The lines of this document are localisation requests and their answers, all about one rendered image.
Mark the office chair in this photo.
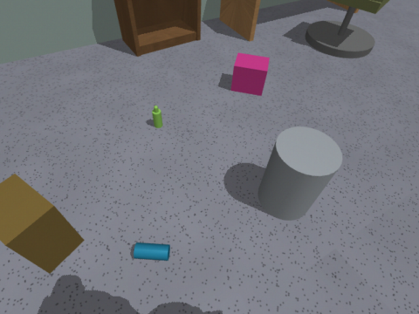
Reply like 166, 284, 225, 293
305, 0, 389, 58

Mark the bookshelf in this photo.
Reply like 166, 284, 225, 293
114, 0, 201, 57

